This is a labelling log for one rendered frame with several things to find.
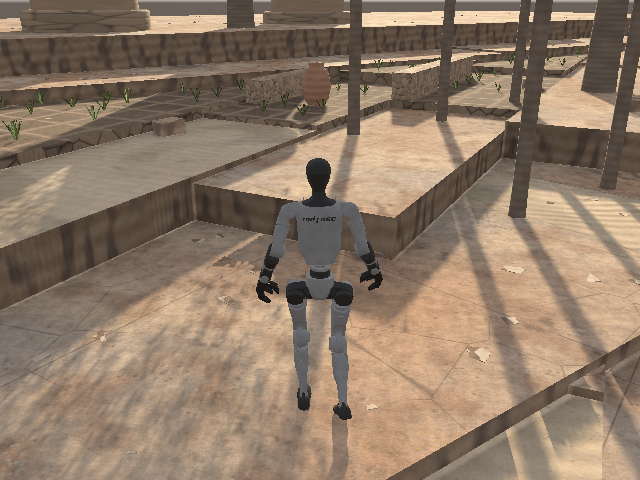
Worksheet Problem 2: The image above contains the robot left upper arm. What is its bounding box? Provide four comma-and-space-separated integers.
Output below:
269, 202, 298, 258

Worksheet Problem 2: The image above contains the humanoid robot torso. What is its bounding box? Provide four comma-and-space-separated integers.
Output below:
296, 197, 343, 300

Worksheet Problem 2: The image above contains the robot right forearm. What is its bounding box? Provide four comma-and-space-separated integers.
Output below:
360, 240, 380, 275

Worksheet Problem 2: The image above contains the robot left forearm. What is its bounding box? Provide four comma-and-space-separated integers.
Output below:
259, 242, 279, 284

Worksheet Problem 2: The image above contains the robot right upper arm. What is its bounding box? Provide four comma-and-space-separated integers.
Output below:
340, 201, 370, 256

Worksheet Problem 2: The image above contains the robot left hand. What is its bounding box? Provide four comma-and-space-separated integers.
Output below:
256, 280, 279, 303

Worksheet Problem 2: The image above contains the robot right hand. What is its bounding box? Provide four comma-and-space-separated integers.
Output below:
360, 271, 383, 291

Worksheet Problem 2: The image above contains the robot left foot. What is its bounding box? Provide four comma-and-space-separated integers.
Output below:
297, 384, 312, 411

